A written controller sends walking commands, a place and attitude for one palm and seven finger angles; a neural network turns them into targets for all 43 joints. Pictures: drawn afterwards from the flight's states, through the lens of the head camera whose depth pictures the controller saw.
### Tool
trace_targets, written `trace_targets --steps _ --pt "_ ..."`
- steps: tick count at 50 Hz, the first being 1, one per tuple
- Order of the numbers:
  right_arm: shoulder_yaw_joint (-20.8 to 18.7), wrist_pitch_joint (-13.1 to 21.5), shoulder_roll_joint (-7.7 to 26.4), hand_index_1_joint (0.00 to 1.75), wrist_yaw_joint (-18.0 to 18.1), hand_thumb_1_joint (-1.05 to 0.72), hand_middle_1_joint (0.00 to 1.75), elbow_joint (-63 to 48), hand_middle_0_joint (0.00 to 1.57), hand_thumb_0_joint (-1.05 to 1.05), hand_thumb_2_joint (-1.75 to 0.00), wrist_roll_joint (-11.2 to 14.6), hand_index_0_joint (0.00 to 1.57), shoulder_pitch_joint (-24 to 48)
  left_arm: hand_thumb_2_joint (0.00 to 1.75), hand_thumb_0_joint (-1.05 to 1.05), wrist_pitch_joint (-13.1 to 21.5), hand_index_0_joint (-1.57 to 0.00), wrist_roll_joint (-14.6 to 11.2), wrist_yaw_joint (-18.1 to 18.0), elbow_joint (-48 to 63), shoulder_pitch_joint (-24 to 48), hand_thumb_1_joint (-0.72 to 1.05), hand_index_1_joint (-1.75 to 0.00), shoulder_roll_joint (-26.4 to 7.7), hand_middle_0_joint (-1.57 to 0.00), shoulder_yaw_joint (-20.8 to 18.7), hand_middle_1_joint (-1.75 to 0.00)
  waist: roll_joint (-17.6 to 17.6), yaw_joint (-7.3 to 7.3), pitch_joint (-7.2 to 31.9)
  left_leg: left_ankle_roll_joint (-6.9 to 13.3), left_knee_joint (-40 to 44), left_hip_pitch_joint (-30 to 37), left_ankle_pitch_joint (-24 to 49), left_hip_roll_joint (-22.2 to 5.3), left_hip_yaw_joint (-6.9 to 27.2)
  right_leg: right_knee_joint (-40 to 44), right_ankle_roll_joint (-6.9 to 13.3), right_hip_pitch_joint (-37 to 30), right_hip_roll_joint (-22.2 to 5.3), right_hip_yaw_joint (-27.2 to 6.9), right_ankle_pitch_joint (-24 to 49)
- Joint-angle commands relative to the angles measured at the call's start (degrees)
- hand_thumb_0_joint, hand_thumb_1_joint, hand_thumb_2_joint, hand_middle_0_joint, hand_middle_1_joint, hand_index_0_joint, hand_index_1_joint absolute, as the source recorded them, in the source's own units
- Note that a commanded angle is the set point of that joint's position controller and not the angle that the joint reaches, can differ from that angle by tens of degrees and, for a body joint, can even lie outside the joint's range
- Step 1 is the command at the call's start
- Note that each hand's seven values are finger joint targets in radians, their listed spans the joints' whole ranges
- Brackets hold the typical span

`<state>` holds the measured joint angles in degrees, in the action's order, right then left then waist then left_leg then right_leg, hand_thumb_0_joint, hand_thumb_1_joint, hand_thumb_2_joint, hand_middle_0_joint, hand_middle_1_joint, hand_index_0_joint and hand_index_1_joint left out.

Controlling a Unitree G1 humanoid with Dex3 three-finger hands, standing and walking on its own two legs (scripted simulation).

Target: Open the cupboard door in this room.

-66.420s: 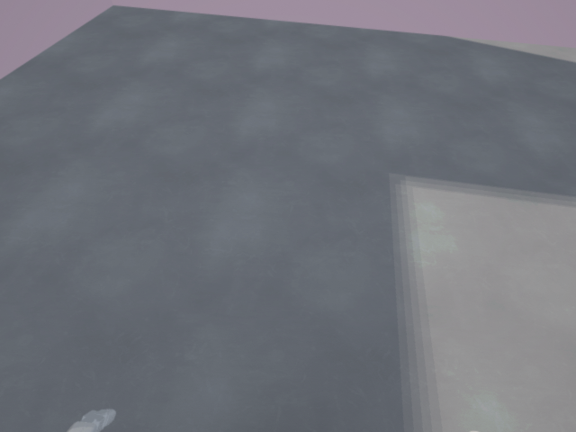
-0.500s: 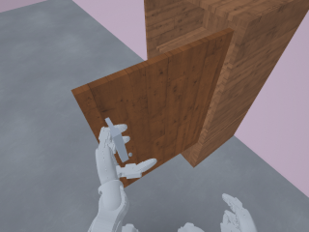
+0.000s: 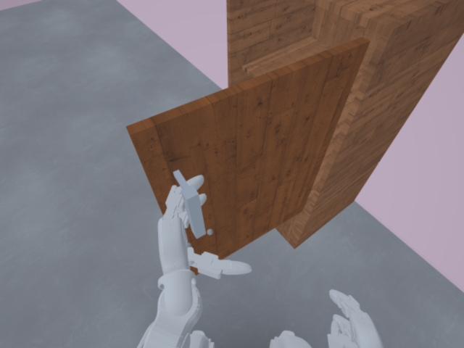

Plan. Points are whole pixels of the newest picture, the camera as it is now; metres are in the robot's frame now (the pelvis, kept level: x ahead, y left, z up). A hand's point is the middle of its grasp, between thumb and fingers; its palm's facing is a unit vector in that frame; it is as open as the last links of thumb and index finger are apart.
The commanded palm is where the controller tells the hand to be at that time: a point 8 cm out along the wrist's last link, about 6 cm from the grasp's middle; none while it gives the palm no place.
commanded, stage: slide the hand sideways off the handle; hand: left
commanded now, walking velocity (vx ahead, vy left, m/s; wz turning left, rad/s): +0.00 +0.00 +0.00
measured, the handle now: (189, 205) +0.34 +0.10 +0.05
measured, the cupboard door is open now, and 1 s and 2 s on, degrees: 85 88 88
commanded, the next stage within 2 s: draw the hand back to the body in 1.14 s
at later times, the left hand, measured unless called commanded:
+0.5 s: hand (201, 265) +0.24 +0.07 +0.05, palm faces -0.15 -0.99 -0.03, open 16.2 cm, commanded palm +0.22 +0.13 +0.05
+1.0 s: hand (161, 287) +0.21 +0.12 +0.05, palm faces -0.07 -1.00 -0.06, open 16.1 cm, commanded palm +0.18 +0.19 +0.05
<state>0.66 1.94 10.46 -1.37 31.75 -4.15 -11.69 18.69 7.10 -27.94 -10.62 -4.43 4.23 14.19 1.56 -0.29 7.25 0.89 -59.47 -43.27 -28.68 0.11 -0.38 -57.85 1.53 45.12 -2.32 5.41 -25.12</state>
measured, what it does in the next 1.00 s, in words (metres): stands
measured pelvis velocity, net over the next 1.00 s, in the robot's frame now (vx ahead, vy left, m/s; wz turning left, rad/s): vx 0.01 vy -0.02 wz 0.00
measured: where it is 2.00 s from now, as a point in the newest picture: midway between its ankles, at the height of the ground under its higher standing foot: outside the picture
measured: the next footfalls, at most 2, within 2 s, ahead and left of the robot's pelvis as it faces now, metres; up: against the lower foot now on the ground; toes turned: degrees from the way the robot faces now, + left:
none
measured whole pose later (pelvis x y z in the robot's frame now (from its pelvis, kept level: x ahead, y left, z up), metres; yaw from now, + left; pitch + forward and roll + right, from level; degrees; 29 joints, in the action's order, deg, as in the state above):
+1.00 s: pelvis +0.01 -0.02 -0.02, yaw +0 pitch +14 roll -1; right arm 0.1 4.6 13.3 1.6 24.0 0.3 -14.3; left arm 21.5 -9.3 8.8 11.2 -30.4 -10.8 0.7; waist 1.7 -0.6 7.8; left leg -0.5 -64.9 -46.3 -32.3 -1.2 0.6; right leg -63.3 2.7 48.3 -1.2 6.2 -28.9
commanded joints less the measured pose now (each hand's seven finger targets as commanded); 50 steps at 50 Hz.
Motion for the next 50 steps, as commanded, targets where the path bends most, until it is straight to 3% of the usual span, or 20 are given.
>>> trace_targets --steps 1,3,4,5,6,8,9,12,14,15,19,23,26,28,34,37,40,41,43,50 --pt "-2.70 3.34 7.33 0.30 1.44 -0.90 0.30 -9.28 0.20 0.00 -0.90 1.52 0.20 0.34 0.30 0.00 7.69 -0.15 2.77 20.10 17.85 13.85 -0.50 -0.30 -5.39 -0.15 6.92 -0.30 -1.57 2.76 18.27 0.37 7.48 7.81 14.96 0.66 2.19 6.00 1.39 -11.81 0.78 -4.01 16.75" --pt "-2.37 4.37 7.53 0.30 1.66 -0.90 0.30 -10.43 0.20 0.00 -0.90 2.77 0.20 0.46 0.30 0.00 7.34 -0.15 -1.28 27.56 18.64 12.72 -0.50 -0.30 -4.19 -0.15 9.06 -0.30 -1.37 3.75 16.24 0.49 8.01 8.74 13.63 0.65 2.73 6.77 1.21 -10.77 0.98 -3.68 14.63" --pt "-2.00 4.71 7.47 0.30 1.77 -0.90 0.30 -11.57 0.20 0.00 -0.90 3.64 0.20 0.76 0.30 0.00 6.27 -0.15 -4.91 30.28 19.09 11.26 -0.50 -0.30 -2.58 -0.15 9.10 -0.30 -1.16 3.56 15.08 0.36 9.08 9.13 12.67 0.55 3.09 7.43 1.33 -10.98 1.29 -3.24 12.75" --pt "-1.58 5.17 7.38 0.30 2.06 -0.90 0.30 -12.28 0.20 0.00 -0.90 4.27 0.20 1.44 0.30 0.00 4.98 -0.15 -8.45 31.54 18.70 10.29 -0.50 -0.30 -1.09 -0.15 8.65 -0.30 -2.47 3.79 12.45 0.41 9.83 8.44 9.86 0.53 3.23 8.57 0.90 -10.33 1.59 -2.54 9.88" --pt "-1.52 5.48 7.65 0.30 2.39 -0.90 0.30 -12.82 0.20 0.00 -0.90 4.79 0.20 2.11 0.30 0.00 3.91 -0.15 -10.94 31.80 19.35 9.40 -0.50 -0.30 -1.71 -0.15 6.31 -0.30 -3.05 3.01 11.59 0.19 10.74 8.02 7.56 0.53 3.49 9.35 0.81 -10.30 1.74 -2.19 6.79" --pt "-1.30 6.00 7.74 0.30 2.71 -0.90 0.30 -13.73 0.20 0.00 -0.90 5.10 0.20 2.59 0.30 0.00 2.16 -0.15 -13.40 30.21 20.02 6.75 -0.50 -0.30 -1.91 -0.15 3.19 -0.30 -5.54 2.20 10.02 0.07 11.73 7.22 5.85 0.65 3.80 9.93 0.59 -10.32 1.89 -1.47 4.27" --pt "-1.17 6.14 7.93 0.30 2.58 -0.90 0.30 -14.01 0.20 0.00 -0.90 5.02 0.20 2.82 0.30 0.00 1.88 -0.15 -13.32 28.76 20.23 4.77 -0.50 -0.30 -3.68 -0.15 0.89 -0.30 -5.32 1.02 10.20 -0.13 11.89 6.54 6.30 0.87 3.78 9.39 0.85 -10.97 1.88 -1.49 4.10" --pt "-1.51 5.99 7.81 0.30 1.77 -0.90 0.30 -14.74 0.20 0.00 -0.90 4.17 0.20 1.80 0.30 0.00 2.34 -0.15 -9.97 24.48 22.33 1.37 -0.50 -0.30 -5.31 -0.15 -0.96 -0.30 -5.80 0.57 10.61 -0.33 10.63 6.06 8.87 0.64 3.47 7.04 0.77 -9.34 1.62 -1.30 6.18" --pt "-1.55 5.60 7.69 0.30 1.14 -0.90 0.30 -15.15 0.20 0.00 -0.90 3.83 0.20 1.37 0.30 0.00 2.90 -0.15 -7.58 22.81 22.51 -1.29 -0.50 -0.30 -6.14 -0.15 -1.10 -0.30 -3.85 0.07 9.54 -0.51 10.31 5.26 9.13 0.61 3.41 6.11 1.10 -8.35 1.61 -1.49 5.85" --pt "-1.55 5.45 7.41 0.30 0.74 -0.90 0.30 -15.54 0.20 0.00 -0.90 3.57 0.20 1.29 0.30 0.00 3.28 -0.15 -6.90 22.41 23.86 -1.94 -0.50 -0.30 -5.49 -0.15 -0.35 -0.30 -2.89 0.12 9.98 -0.53 9.89 5.41 9.61 0.63 3.18 5.67 1.14 -8.16 1.52 -1.55 6.36" --pt "-1.87 4.47 7.48 0.30 0.38 -0.90 0.30 -16.58 0.20 0.00 -0.90 3.40 0.20 0.94 0.30 0.00 3.75 -0.15 -5.41 22.35 26.83 -6.06 -0.50 -0.30 -8.90 -0.15 -2.64 -0.30 -1.42 -0.63 11.48 -0.55 8.78 4.64 10.18 0.62 2.53 4.92 1.47 -8.76 1.78 -2.34 7.21" --pt "-1.55 3.71 7.50 0.30 0.87 -0.90 0.30 -17.52 0.20 0.00 -0.90 3.69 0.20 0.76 0.30 0.00 2.71 -0.15 -7.19 24.01 28.45 -8.28 -0.50 -0.30 -9.94 -0.15 -4.02 -0.30 -1.84 0.07 9.96 -0.33 8.43 3.12 7.96 0.88 1.84 6.01 1.01 -9.49 1.89 -2.83 6.67" --pt "-1.59 3.76 7.69 0.30 1.62 -0.90 0.30 -17.56 0.20 0.00 -0.90 4.00 0.20 0.38 0.30 0.00 2.28 -0.15 -9.01 25.54 29.11 -10.82 -0.50 -0.30 -10.32 -0.15 -5.38 -0.30 -4.03 0.57 9.66 -0.27 8.08 3.08 8.77 0.69 2.07 6.09 0.73 -9.67 2.21 -2.57 7.96" --pt "-1.51 4.12 7.68 0.30 1.90 -0.90 0.30 -17.77 0.20 0.00 -0.90 4.17 0.20 0.54 0.30 0.00 2.28 -0.15 -9.95 26.46 31.00 -11.37 -0.50 -0.30 -9.83 -0.15 -5.07 -0.30 -2.57 0.56 10.05 -0.37 8.01 3.41 9.37 0.77 2.18 5.75 0.73 -9.78 2.21 -2.39 8.53" --pt "-2.04 4.82 7.81 0.30 2.26 -0.90 0.30 -17.76 0.20 0.00 -0.90 4.14 0.20 -0.51 0.30 0.00 2.91 -0.15 -11.21 28.25 31.70 -19.75 -0.50 -0.30 -13.26 -0.15 -9.43 -0.30 -4.63 -0.44 12.30 -0.26 6.13 1.96 13.43 1.02 1.75 4.49 0.61 -12.16 2.21 -3.10 13.82" --pt "-2.33 4.77 7.59 0.30 2.19 -0.90 0.30 -17.93 0.20 0.00 -0.90 4.27 0.20 -0.72 0.30 0.00 3.76 -0.15 -12.08 29.68 33.65 -23.52 -0.50 -0.30 -14.59 -0.15 -11.21 -0.30 -3.48 -0.77 12.70 -0.35 5.52 1.56 14.24 1.21 1.12 4.19 0.49 -13.12 2.06 -3.63 15.95" --pt "-2.39 5.00 7.56 0.30 2.31 -0.90 0.30 -17.97 0.20 0.00 -0.90 4.38 0.20 -0.42 0.30 0.00 4.60 -0.15 -13.08 31.14 35.30 -24.00 -0.50 -0.30 -14.96 -0.15 -11.48 -0.30 -2.92 -0.03 11.53 -0.14 4.41 0.21 13.53 1.36 0.87 4.56 0.22 -12.87 1.83 -4.53 15.97" --pt "-2.60 4.92 7.63 0.30 2.53 -0.90 0.30 -17.68 0.20 0.00 -0.90 4.49 0.20 -0.48 0.30 0.00 4.89 -0.15 -13.62 31.54 34.69 -25.07 -0.50 -0.30 -16.96 -0.15 -14.10 -0.30 -3.31 -0.27 10.91 -0.24 4.17 -0.91 12.43 1.33 0.86 4.81 0.20 -12.80 1.87 -4.87 14.67" --pt "-2.57 5.17 7.75 0.30 2.90 -0.90 0.30 -17.55 0.20 0.00 -0.90 4.57 0.20 -0.45 0.30 0.00 5.67 -0.15 -14.62 32.89 34.31 -24.62 -0.50 -0.30 -16.98 -0.15 -14.58 -0.30 -4.88 0.48 9.24 -0.15 3.29 -2.40 10.39 1.35 0.91 5.84 -0.07 -11.82 1.76 -5.80 11.82" --pt "-3.02 6.41 8.24 0.30 4.13 -0.90 0.30 -16.43 0.20 0.00 -0.90 5.13 0.20 0.13 0.30 0.00 7.15 -0.15 -19.43 38.77 34.04 -25.83 -0.50 -0.30 -20.64 -0.15 -20.67 -0.30 -2.92 0.12 11.61 -0.35 0.30 -4.80 10.10 1.49 0.61 6.44 -0.56 -13.20 0.85 -8.89 10.88"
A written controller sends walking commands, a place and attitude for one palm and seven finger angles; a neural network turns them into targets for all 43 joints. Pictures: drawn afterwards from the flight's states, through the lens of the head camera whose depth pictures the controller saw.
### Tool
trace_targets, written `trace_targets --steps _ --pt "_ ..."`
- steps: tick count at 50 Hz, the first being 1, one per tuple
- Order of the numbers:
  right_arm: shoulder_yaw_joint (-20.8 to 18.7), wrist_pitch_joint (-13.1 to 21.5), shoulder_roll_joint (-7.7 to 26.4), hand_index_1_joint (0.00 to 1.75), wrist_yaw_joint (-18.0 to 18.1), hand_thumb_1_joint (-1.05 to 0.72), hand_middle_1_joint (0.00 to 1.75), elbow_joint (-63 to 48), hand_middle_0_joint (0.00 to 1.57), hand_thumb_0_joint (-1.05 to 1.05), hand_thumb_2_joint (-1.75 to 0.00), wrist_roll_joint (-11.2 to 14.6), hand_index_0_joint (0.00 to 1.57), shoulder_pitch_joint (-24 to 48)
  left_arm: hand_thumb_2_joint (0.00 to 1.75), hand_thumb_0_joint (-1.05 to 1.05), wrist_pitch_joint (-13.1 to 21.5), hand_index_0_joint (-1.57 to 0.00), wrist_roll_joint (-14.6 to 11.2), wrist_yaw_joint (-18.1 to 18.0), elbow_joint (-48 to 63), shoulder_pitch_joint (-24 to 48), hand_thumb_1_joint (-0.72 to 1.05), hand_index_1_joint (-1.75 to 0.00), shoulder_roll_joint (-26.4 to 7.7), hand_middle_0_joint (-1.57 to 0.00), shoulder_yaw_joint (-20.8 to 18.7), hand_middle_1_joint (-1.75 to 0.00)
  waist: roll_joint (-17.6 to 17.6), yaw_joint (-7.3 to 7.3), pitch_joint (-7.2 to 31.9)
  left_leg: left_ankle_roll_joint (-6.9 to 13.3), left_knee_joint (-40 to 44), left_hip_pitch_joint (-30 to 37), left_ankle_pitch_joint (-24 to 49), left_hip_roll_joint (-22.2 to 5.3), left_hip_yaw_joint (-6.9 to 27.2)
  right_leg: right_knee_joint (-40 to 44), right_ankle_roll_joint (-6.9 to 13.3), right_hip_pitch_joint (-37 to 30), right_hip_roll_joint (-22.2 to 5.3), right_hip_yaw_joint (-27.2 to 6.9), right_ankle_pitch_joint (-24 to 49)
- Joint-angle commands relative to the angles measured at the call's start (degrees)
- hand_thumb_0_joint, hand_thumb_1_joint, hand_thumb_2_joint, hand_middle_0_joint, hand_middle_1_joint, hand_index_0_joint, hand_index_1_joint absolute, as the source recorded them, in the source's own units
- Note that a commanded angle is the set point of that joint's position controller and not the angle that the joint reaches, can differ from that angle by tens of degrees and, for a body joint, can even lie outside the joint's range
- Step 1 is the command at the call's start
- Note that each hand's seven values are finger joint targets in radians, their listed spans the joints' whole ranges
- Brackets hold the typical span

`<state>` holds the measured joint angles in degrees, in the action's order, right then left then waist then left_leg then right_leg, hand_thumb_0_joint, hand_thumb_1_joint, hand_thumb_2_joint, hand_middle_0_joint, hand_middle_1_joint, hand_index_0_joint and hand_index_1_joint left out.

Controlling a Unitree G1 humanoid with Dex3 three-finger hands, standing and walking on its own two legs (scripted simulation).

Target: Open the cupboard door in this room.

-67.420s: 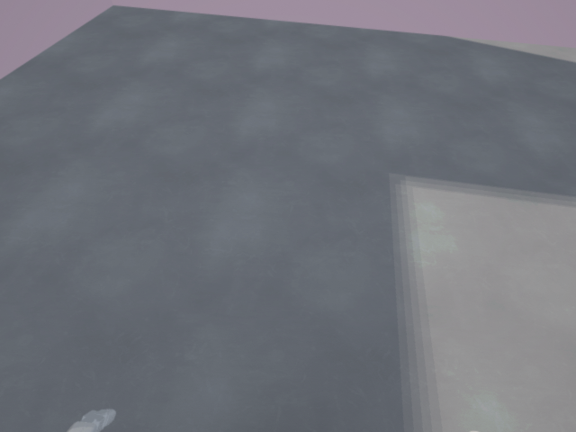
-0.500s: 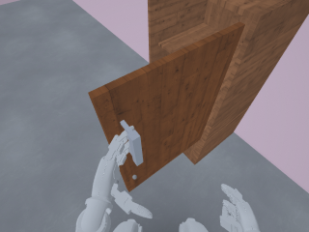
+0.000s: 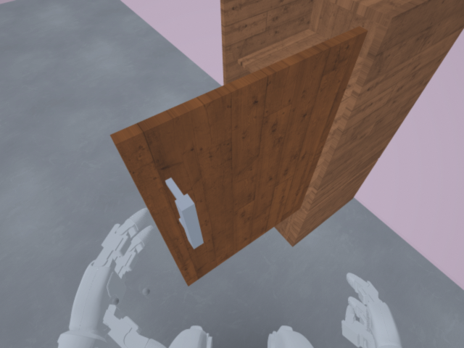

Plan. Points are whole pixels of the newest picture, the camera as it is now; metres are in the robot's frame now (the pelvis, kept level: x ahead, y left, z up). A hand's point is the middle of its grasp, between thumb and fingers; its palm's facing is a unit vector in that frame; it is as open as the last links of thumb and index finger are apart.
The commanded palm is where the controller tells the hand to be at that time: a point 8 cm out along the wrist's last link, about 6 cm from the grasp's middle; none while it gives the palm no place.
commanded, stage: slide the hand sideways off the handle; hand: left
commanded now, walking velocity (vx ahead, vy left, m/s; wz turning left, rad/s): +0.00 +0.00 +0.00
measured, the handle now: (184, 215) +0.31 +0.10 +0.07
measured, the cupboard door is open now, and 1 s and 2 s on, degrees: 88 88 88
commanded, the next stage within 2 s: draw the hand back to the body in 0.14 s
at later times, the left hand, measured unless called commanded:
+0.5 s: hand (93, 284) +0.19 +0.19 +0.11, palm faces -0.05 -1.00 -0.07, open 16.3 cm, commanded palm +0.16 +0.25 +0.11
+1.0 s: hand (20, 260) +0.20 +0.26 +0.16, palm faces +0.25 -0.91 -0.34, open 14.3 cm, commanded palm +0.16 +0.30 +0.19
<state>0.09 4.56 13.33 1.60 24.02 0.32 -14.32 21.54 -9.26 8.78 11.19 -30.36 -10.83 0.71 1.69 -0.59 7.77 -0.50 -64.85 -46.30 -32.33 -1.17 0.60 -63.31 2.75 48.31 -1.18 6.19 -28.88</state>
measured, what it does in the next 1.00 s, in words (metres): rises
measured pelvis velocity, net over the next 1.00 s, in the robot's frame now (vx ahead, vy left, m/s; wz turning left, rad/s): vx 0.02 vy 0.05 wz -0.01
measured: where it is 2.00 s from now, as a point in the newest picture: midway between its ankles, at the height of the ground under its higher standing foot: outside the picture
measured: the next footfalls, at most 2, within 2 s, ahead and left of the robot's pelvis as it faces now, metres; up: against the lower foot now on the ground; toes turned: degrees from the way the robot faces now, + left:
none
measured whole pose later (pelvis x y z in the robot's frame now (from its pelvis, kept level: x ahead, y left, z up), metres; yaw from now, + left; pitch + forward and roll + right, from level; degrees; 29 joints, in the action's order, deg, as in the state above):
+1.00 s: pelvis +0.02 +0.05 +0.06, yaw +0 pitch +3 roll -2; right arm 3.5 7.0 12.5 5.1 27.8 0.8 -16.1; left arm 0.6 -2.7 -6.4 26.4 -35.1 -17.6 -7.4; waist 2.9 -2.7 4.8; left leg 3.0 -43.3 -21.2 -25.0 0.6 -1.2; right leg -39.2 -1.2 22.1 -1.7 4.4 -19.8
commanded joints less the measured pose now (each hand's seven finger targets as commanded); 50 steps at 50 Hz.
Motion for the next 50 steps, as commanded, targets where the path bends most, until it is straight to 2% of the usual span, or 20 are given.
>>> trace_targets --steps 1,5,6,9,13,14,17,19,21,24,29,34,37,38,39,40,41,43,46,50 --pt "-2.55 3.77 5.41 0.30 1.34 -0.90 0.30 -8.51 0.20 0.00 -0.90 0.77 0.20 2.79 0.30 0.00 4.10 -0.15 -3.69 2.86 11.78 -0.46 -0.50 -0.30 -6.16 -0.15 -8.22 -0.30 -3.30 0.32 11.60 1.00 5.63 -2.02 13.38 2.80 -0.47 12.25 -1.95 -16.87 -0.44 -9.92 14.06" --pt "-2.74 4.24 5.70 0.30 1.82 -0.90 0.30 -8.46 0.20 0.00 -0.90 1.21 0.20 3.15 0.30 0.00 3.24 -0.15 -5.43 6.22 11.30 -1.45 -0.50 -0.30 -6.09 -0.15 -8.15 -0.30 -3.07 0.80 11.09 1.17 5.79 -1.27 13.95 2.64 -0.13 12.37 -2.11 -16.08 -0.26 -9.39 14.15" --pt "-2.57 4.44 6.00 0.30 1.87 -0.90 0.30 -8.79 0.20 0.00 -0.90 1.29 0.20 3.41 0.30 0.00 3.16 -0.15 -5.74 6.98 12.20 -0.42 -0.50 -0.30 -5.64 -0.15 -6.98 -0.30 -1.55 1.02 10.54 1.27 6.08 -0.88 13.67 2.69 -0.05 12.27 -1.88 -15.02 -0.06 -8.77 12.77" --pt "-2.34 5.16 6.40 0.30 2.15 -0.90 0.30 -8.79 0.20 0.00 -0.90 1.19 0.20 3.29 0.30 0.00 2.63 -0.15 -6.21 7.67 12.16 2.24 -0.50 -0.30 -5.14 -0.15 -5.18 -0.30 -2.42 2.08 8.26 1.53 6.24 -0.92 12.61 2.44 0.64 12.54 -1.65 -12.39 0.49 -7.82 9.24" --pt "-2.52 5.48 6.38 0.30 2.34 -0.90 0.30 -9.19 0.20 0.00 -0.90 1.19 0.20 3.01 0.30 0.00 2.00 -0.15 -5.67 6.13 13.23 2.26 -0.50 -0.30 -7.52 -0.15 -8.04 -0.30 -1.63 0.59 9.52 1.37 7.23 -0.03 11.76 2.34 0.77 12.12 -1.30 -11.97 0.76 -6.90 6.35" --pt "-2.50 5.33 6.57 0.30 2.39 -0.90 0.30 -9.36 0.20 0.00 -0.90 1.22 0.20 2.97 0.30 0.00 1.79 -0.15 -5.37 5.23 15.23 2.64 -0.50 -0.30 -9.66 -0.15 -9.84 -0.30 0.08 -0.14 10.69 1.41 8.22 1.24 12.68 2.35 0.86 11.85 -0.88 -13.38 1.01 -6.49 7.05" --pt "-2.20 4.99 5.69 0.30 2.39 -0.90 0.30 -10.52 0.20 0.00 -0.90 1.73 0.20 2.80 0.30 0.00 -0.13 -0.15 -5.35 3.35 19.38 0.06 -0.50 -0.30 -10.18 -0.15 -11.34 -0.30 1.99 -1.25 13.02 1.35 11.34 5.75 15.15 2.50 0.80 12.29 -0.83 -16.58 1.41 -4.93 11.22" --pt "-2.10 4.67 5.41 0.30 2.51 -0.90 0.30 -10.29 0.20 0.00 -0.90 1.96 0.20 2.92 0.30 0.00 -1.81 -0.15 -5.74 2.68 19.30 -1.63 -0.50 -0.30 -10.14 -0.15 -12.25 -0.30 1.09 -1.19 12.46 1.36 12.59 6.52 15.64 2.35 0.92 13.32 -0.96 -17.89 1.76 -4.37 12.05" --pt "-1.60 4.55 5.51 0.30 2.47 -0.90 0.30 -10.08 0.20 0.00 -0.90 2.32 0.20 3.17 0.30 0.00 -3.30 -0.15 -6.13 2.92 17.72 -1.07 -0.50 -0.30 -7.90 -0.15 -10.30 -0.30 0.43 0.13 7.72 1.23 14.20 6.75 13.69 2.11 1.28 14.91 -1.30 -16.37 1.92 -3.42 10.21" --pt "-1.11 5.19 6.26 0.30 2.50 -0.90 0.30 -10.15 0.20 0.00 -0.90 2.41 0.20 3.53 0.30 0.00 -5.25 -0.15 -6.53 4.27 16.99 -1.74 -0.50 -0.30 -6.39 -0.15 -7.97 -0.30 -0.07 0.84 4.30 1.32 16.26 7.97 12.40 1.69 2.04 16.32 -1.31 -15.75 2.25 -2.37 8.65" --pt "-0.75 6.48 6.86 0.30 2.68 -0.90 0.30 -9.81 0.20 0.00 -0.90 2.29 0.20 3.21 0.30 0.00 -6.98 -0.15 -6.37 4.96 19.91 -0.47 -0.50 -0.30 -10.47 -0.15 -11.26 -0.30 0.31 0.19 4.14 1.11 18.73 11.01 13.60 1.31 2.77 17.36 -1.15 -17.87 2.37 -1.82 9.57" --pt "-0.35 7.62 6.40 0.30 2.43 -0.90 0.30 -8.85 0.20 0.00 -0.90 2.34 0.20 3.12 0.33 0.00 -7.31 -0.15 -7.34 4.05 23.19 -0.78 -0.43 -0.30 -12.06 -0.15 -15.15 -0.30 2.62 -1.07 5.08 0.40 20.83 14.57 18.11 1.06 3.07 17.90 -0.91 -20.88 2.72 -0.98 13.85" --pt "-0.03 8.26 6.54 0.30 2.23 -0.90 0.30 -8.37 0.20 0.00 -0.90 2.68 0.20 3.20 0.37 0.00 -8.26 -0.16 -7.76 4.57 23.89 0.22 -0.32 -0.30 -10.96 -0.16 -14.40 -0.30 3.87 -0.53 3.22 -0.18 22.26 16.34 18.71 0.71 3.57 18.74 -1.12 -20.72 2.78 -0.30 14.13" --pt "-0.31 7.20 6.19 0.30 3.75 -0.90 0.30 -8.91 0.20 0.00 -0.90 1.85 0.20 3.52 0.39 0.00 -11.27 -0.16 1.62 -4.76 28.64 -0.32 -0.29 -0.30 -18.63 -0.16 -16.03 -0.30 5.83 -3.69 4.27 0.46 26.13 16.48 17.72 -0.35 3.14 21.43 -0.55 -24.14 1.27 -3.94 12.76" --pt "0.10 6.97 5.22 0.30 4.17 -0.90 0.30 -8.45 0.20 0.00 -0.90 1.38 0.20 3.21 0.40 0.00 -13.56 -0.16 3.03 -9.19 27.99 -3.27 -0.26 -0.30 -14.62 -0.16 -14.37 -0.30 4.08 -2.44 1.20 0.32 27.55 16.37 15.78 -0.23 3.42 23.03 -0.60 -23.99 1.23 -3.32 11.71" --pt "0.18 6.69 5.35 0.30 4.23 -0.90 0.30 -8.64 0.20 0.00 -0.90 1.23 0.20 3.13 0.42 0.00 -15.03 -0.16 3.47 -10.81 28.78 -4.66 -0.22 -0.30 -11.07 -0.16 -11.50 -0.30 3.53 -1.68 0.33 0.40 27.71 16.68 16.34 -0.26 3.28 23.36 -0.82 -24.10 0.94 -3.28 12.14" --pt "0.45 6.13 5.18 0.30 4.03 -0.90 0.30 -7.72 0.20 0.00 -0.90 1.21 0.20 2.75 0.43 0.00 -16.18 -0.16 4.44 -12.29 27.42 -5.06 -0.18 -0.30 -10.02 -0.16 -10.60 -0.30 5.30 -1.42 -1.58 0.26 28.44 17.14 17.41 -0.64 3.53 23.91 -0.78 -24.84 0.78 -3.02 12.26" --pt "0.53 5.69 5.58 0.30 3.85 -0.90 0.30 -6.89 0.20 0.00 -0.90 1.03 0.20 2.93 0.47 0.00 -16.98 -0.16 5.82 -14.43 28.31 -3.71 -0.12 -0.30 -11.34 -0.16 -11.24 -0.30 5.46 -1.33 -1.49 0.01 29.75 19.79 20.59 -1.09 3.89 25.29 -0.84 -26.68 0.70 -2.65 13.92" --pt "0.51 5.54 5.84 0.30 4.30 -0.90 0.30 -5.88 0.20 0.00 -0.90 0.73 0.20 3.72 0.51 0.00 -17.39 -0.17 7.07 -16.31 27.58 -2.12 -0.01 -0.30 -13.41 -0.17 -13.20 -0.30 1.29 -1.51 -1.44 0.44 31.49 22.88 22.90 -1.03 3.18 27.80 -1.06 -29.85 0.74 -2.78 15.72" --pt "0.76 6.27 6.00 0.30 4.52 -0.90 0.30 -4.39 0.20 0.00 -0.90 0.43 0.20 4.77 0.57 0.00 -17.07 -0.17 7.74 -17.50 29.35 1.12 0.13 -0.30 -14.89 -0.17 -14.79 -0.30 3.51 -1.89 -1.22 0.01 34.94 27.39 26.15 -1.23 3.43 30.30 -1.09 -33.59 0.48 -2.82 17.26"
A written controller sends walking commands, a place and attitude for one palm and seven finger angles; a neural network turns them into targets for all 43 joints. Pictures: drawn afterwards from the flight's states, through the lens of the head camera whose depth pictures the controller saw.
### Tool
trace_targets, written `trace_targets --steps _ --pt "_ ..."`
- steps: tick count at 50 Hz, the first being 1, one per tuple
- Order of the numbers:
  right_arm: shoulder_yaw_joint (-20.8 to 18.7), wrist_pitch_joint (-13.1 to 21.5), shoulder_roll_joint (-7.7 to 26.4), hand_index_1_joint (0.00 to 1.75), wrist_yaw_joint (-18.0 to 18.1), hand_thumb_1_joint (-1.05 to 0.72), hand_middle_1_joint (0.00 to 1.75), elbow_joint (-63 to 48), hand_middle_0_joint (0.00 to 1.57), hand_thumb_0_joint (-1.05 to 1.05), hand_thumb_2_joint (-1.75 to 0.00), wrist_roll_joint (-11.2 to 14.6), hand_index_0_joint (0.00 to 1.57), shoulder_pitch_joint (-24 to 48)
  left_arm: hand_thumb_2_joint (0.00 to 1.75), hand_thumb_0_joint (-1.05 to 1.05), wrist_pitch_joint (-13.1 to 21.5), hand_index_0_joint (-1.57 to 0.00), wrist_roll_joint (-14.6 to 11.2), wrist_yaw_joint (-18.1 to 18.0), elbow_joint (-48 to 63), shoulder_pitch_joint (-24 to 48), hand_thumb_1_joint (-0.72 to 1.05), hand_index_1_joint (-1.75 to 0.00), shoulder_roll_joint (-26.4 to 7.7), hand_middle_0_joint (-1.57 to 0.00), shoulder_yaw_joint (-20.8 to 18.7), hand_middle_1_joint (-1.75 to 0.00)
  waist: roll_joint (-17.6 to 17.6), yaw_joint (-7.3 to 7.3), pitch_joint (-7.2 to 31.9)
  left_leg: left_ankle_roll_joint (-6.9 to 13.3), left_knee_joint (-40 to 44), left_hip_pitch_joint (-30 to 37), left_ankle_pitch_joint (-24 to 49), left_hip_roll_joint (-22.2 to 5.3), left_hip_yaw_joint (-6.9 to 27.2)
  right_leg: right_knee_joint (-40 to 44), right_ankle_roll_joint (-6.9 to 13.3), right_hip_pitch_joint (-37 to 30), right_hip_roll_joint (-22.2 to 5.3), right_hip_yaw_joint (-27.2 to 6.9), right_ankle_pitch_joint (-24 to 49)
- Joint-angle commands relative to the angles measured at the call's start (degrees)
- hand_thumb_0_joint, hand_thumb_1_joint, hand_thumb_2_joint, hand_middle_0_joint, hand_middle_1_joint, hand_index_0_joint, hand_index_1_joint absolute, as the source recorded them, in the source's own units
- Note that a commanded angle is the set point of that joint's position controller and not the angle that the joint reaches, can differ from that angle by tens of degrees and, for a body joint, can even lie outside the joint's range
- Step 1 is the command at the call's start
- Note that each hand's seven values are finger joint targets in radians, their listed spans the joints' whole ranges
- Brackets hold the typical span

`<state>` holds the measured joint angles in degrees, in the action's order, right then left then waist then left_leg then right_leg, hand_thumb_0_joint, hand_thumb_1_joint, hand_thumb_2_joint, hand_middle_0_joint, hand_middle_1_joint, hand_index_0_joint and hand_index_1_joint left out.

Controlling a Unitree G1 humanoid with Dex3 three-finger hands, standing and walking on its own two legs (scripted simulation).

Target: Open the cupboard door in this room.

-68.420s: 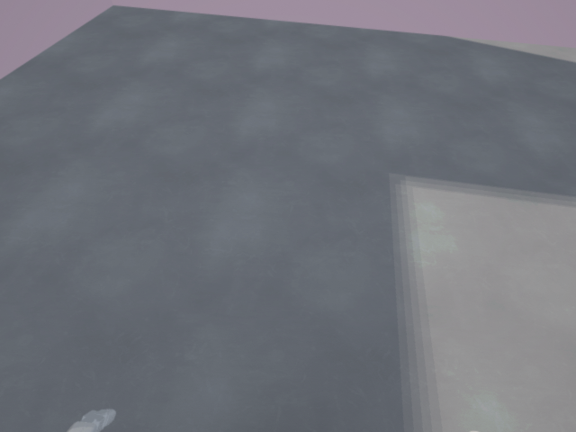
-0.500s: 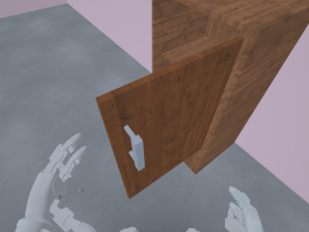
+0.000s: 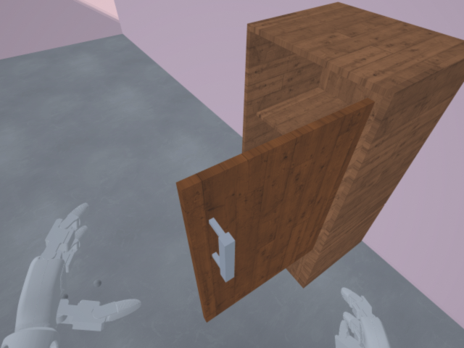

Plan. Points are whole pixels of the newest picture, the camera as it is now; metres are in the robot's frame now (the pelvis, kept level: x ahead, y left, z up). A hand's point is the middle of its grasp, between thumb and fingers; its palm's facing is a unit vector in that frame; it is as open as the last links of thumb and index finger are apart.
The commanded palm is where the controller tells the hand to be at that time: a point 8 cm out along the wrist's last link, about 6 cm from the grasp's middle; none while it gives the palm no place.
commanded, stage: draw the hand back to the body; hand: left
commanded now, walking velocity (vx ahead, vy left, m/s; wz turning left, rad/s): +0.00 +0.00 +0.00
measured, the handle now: (221, 250) +0.29 +0.06 +0.01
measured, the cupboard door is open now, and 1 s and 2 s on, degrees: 88 88 88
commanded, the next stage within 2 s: step back with the hand held close in 0.82 s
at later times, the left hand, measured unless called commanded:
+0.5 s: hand (55, 228) +0.20 +0.24 +0.19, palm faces +0.46 -0.78 -0.42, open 8.4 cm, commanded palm +0.15 +0.27 +0.20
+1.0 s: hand (70, 238) +0.20 +0.22 +0.18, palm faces +0.44 -0.80 -0.41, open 7.4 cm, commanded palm +0.14 +0.26 +0.20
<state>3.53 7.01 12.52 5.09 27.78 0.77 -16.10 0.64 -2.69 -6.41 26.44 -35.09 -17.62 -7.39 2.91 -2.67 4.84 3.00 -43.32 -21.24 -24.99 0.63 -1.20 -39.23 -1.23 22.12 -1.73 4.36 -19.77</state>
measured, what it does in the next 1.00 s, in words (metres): stands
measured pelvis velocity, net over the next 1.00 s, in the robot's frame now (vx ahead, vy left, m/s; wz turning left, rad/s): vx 0.00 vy -0.04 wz -0.01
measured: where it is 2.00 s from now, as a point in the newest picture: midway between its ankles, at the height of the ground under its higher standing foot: outside the picture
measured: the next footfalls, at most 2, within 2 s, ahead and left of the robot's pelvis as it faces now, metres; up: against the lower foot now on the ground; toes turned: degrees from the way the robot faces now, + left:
right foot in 1.98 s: -0.19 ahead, -0.13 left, +0.00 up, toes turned +0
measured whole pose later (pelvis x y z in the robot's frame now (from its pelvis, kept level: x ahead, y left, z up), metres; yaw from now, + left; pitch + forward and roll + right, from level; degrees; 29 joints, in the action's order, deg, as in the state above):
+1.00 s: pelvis +0.00 -0.04 +0.03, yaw -1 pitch -4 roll -1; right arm 1.1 5.9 13.2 4.3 36.8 -0.1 -10.9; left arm 5.5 -3.3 -6.2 20.9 -25.6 -19.8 -19.7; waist 4.1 -3.5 -1.5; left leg 0.0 -24.3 -4.3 -16.0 -1.8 -1.2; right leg -21.1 1.7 5.8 1.5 4.5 -11.5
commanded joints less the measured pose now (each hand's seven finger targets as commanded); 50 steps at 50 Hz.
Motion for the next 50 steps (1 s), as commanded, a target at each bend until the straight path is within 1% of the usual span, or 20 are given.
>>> trace_targets --steps 1,8,11,15,19,22,25,27,28,31,34,38,40,43,44,46,47,48,49,50 --pt "-2.64 4.11 6.73 0.30 0.95 -0.90 0.30 -7.61 0.20 0.00 -0.90 -0.08 0.20 6.44 0.58 0.00 4.08 -0.17 1.26 -2.54 14.66 6.17 0.17 -0.30 -8.47 -0.17 -7.26 -0.30 2.98 0.07 2.41 -3.73 13.95 3.73 20.83 -3.06 5.29 6.79 2.88 -8.39 0.93 -1.00 9.13" --pt "-2.85 4.22 6.68 0.30 0.35 -0.90 0.30 -4.62 0.20 0.00 -0.90 -0.34 0.20 8.48 0.69 0.00 4.19 -0.18 0.72 -2.33 11.74 6.65 0.41 -0.30 -9.35 -0.18 -11.26 -0.30 0.71 -0.68 0.00 -3.96 17.54 8.29 27.71 -3.25 3.94 11.16 2.74 -13.92 1.15 -0.84 14.46" --pt "-3.10 4.08 6.78 0.30 -0.08 -0.90 0.30 -3.77 0.20 0.00 -0.90 -0.51 0.20 9.14 0.74 0.00 4.69 -0.19 0.55 -2.08 11.81 7.65 0.51 -0.30 -10.01 -0.19 -12.82 -0.30 2.71 -1.01 -0.17 -4.10 18.91 10.18 30.16 -3.29 3.34 12.66 2.79 -15.92 1.06 -1.18 16.37" --pt "-3.37 3.69 6.62 0.30 -0.24 -0.90 0.30 -2.90 0.20 0.00 -0.90 -0.59 0.20 9.94 0.80 0.00 5.21 -0.19 0.17 -2.01 11.64 9.00 0.65 -0.30 -11.86 -0.19 -16.03 -0.30 1.73 -1.39 0.11 -3.69 20.01 12.12 31.40 -3.03 2.52 14.32 2.80 -18.25 1.06 -1.42 18.83" --pt "-3.61 3.24 6.73 0.30 -0.10 -0.90 0.30 -2.12 0.20 0.00 -0.90 -0.67 0.20 11.04 0.86 0.00 5.67 -0.20 -0.30 -2.08 10.78 10.99 0.80 -0.30 -13.82 -0.20 -19.23 -0.30 1.12 -1.67 -0.75 -2.95 20.89 12.74 29.28 -2.55 1.67 16.06 2.84 -19.57 1.06 -1.82 19.76" --pt "-3.74 2.75 6.43 0.30 -0.10 -0.90 0.30 -1.68 0.20 0.00 -0.90 -0.64 0.20 11.36 0.90 0.00 6.00 -0.20 -0.68 -1.96 10.24 13.21 0.90 -0.30 -13.79 -0.20 -20.07 -0.30 0.11 -1.42 -1.54 -2.46 21.32 13.57 27.82 -2.26 1.01 17.05 2.58 -19.48 1.06 -2.03 19.98" --pt "-4.07 2.18 6.64 0.30 -0.37 -0.90 0.30 -1.04 0.20 0.00 -0.90 -0.51 0.20 11.50 0.90 0.00 5.61 -0.20 -0.77 -1.19 6.26 11.29 0.90 -0.30 -10.06 -0.20 -16.81 -0.30 0.36 -0.96 -3.89 -2.16 21.84 14.22 26.74 -2.45 0.55 18.05 2.29 -18.20 0.98 -2.17 19.05" --pt "-4.31 2.09 6.86 0.30 -0.52 -0.90 0.30 -1.11 0.20 0.00 -0.90 -0.65 0.20 11.78 0.90 0.00 6.01 -0.20 -0.62 -1.09 7.57 12.19 0.90 -0.30 -10.74 -0.20 -16.88 -0.30 0.80 -1.13 -2.80 -1.85 22.04 14.84 26.02 -2.17 0.32 18.44 2.28 -18.88 0.94 -2.38 19.20" --pt "-4.33 1.99 6.83 0.30 -0.46 -0.90 0.30 -0.97 0.20 0.00 -0.90 -0.76 0.20 11.73 0.90 0.00 6.08 -0.20 -0.68 -1.13 7.12 11.88 0.90 -0.30 -10.97 -0.20 -17.13 -0.30 -0.97 -1.19 -2.44 -1.65 21.91 14.88 26.26 -2.04 0.32 18.47 2.20 -19.28 0.95 -2.31 19.90" --pt "-4.48 1.92 6.68 0.30 -0.32 -0.90 0.30 -1.07 0.20 0.00 -0.90 -0.83 0.20 12.41 0.90 0.00 6.44 -0.20 -0.58 -1.20 8.45 12.58 0.90 -0.30 -12.46 -0.20 -18.11 -0.30 -1.65 -1.49 -1.14 -1.42 21.91 15.61 25.69 -1.93 0.15 18.84 2.18 -20.04 0.88 -2.82 20.08" --pt "-4.32 2.41 6.53 0.30 0.00 -0.90 0.30 -0.63 0.20 0.00 -0.90 -0.90 0.20 12.95 0.90 0.00 6.81 -0.20 -0.36 -1.52 10.18 13.92 0.90 -0.30 -14.44 -0.20 -19.57 -0.30 2.18 -1.76 -0.50 -1.60 21.87 15.91 24.83 -1.58 -0.01 19.36 2.42 -20.61 0.69 -3.40 19.77" --pt "-4.18 2.93 5.97 0.30 0.09 -0.90 0.30 -0.35 0.20 0.00 -0.90 -0.83 0.20 13.09 0.90 0.00 7.13 -0.20 -0.58 -1.59 9.08 13.37 0.90 -0.30 -13.41 -0.20 -19.06 -0.30 0.81 -1.58 -2.51 -1.46 22.19 15.85 23.45 -1.43 -0.15 20.44 2.21 -19.52 0.81 -3.52 18.50" --pt "-4.31 3.00 6.01 0.30 0.14 -0.90 0.30 -0.08 0.20 0.00 -0.90 -0.84 0.20 13.05 0.90 0.00 7.20 -0.20 -0.52 -1.45 8.52 13.35 0.90 -0.30 -12.77 -0.20 -18.50 -0.30 1.21 -1.38 -3.32 -1.49 22.35 16.11 23.25 -1.62 -0.24 20.71 2.22 -19.07 0.82 -3.59 18.15" --pt "-4.46 2.92 6.12 0.30 0.02 -0.90 0.30 0.21 0.20 0.00 -0.90 -0.79 0.20 13.08 0.90 0.00 7.27 -0.20 -0.72 -1.19 6.25 13.00 0.90 -0.30 -12.05 -0.20 -18.10 -0.30 -1.55 -1.32 -4.42 -1.26 22.64 15.81 21.81 -1.67 -0.21 21.55 1.95 -18.45 0.97 -3.66 16.22" --pt "-4.61 2.94 6.29 0.30 0.07 -0.90 0.30 0.44 0.20 0.00 -0.90 -0.78 0.20 13.27 0.90 0.00 7.26 -0.20 -0.67 -1.12 5.62 12.94 0.90 -0.30 -12.07 -0.20 -17.99 -0.30 -1.11 -1.35 -4.81 -1.25 22.65 15.94 21.51 -1.69 -0.27 21.87 2.07 -18.21 0.90 -3.79 15.94" --pt "-4.70 2.87 6.21 0.30 0.00 -0.90 0.30 0.37 0.20 0.00 -0.90 -0.79 0.20 13.32 0.90 0.00 7.45 -0.20 -0.79 -1.01 5.65 12.62 0.90 -0.30 -12.08 -0.20 -18.07 -0.30 -1.48 -1.49 -3.67 -1.06 22.67 16.11 21.00 -1.67 -0.38 21.87 1.88 -18.62 0.78 -4.10 15.30" --pt "-4.58 3.02 6.35 0.30 0.04 -0.90 0.30 0.49 0.20 0.00 -0.90 -0.82 0.20 13.64 0.90 0.00 7.91 -0.20 -0.76 -1.13 7.68 17.27 0.90 -0.30 -13.19 -0.20 -18.29 -0.30 -1.47 -1.14 -2.83 -0.92 22.52 16.52 20.76 -1.41 -0.43 22.20 1.80 -18.73 0.61 -4.32 15.25" --pt "-4.61 1.86 7.15 0.30 -0.09 -0.90 0.30 -1.70 0.20 0.00 -0.90 -0.15 0.20 12.25 0.90 0.00 10.04 -0.20 -0.21 -1.48 8.94 20.81 0.90 -0.30 -19.57 -0.20 -25.02 -0.30 -4.67 1.52 -7.39 -0.45 19.70 12.30 16.61 -2.43 0.94 25.62 1.91 -11.70 -2.53 -10.52 16.77" --pt "-4.62 1.01 6.38 0.30 -0.07 -0.90 0.30 -0.58 0.20 0.00 -0.90 -0.43 0.20 11.88 0.90 0.00 10.84 -0.20 0.24 -1.30 7.06 20.61 0.90 -0.30 -19.27 -0.20 -24.71 -0.30 -4.95 1.62 -7.11 -0.65 18.18 11.59 14.64 -1.95 1.57 26.21 2.53 -11.47 -4.48 -10.88 16.26" --pt "-4.88 0.34 6.42 0.30 -0.07 -0.90 0.30 -0.34 0.20 0.00 -0.90 -0.64 0.20 12.37 0.90 0.00 10.21 -0.20 0.22 -0.93 3.43 14.39 0.90 -0.30 -15.40 -0.20 -21.66 -0.30 -6.20 1.88 -6.83 -0.81 17.32 12.62 15.25 -1.93 1.21 26.39 2.80 -10.18 -5.09 -10.74 16.24"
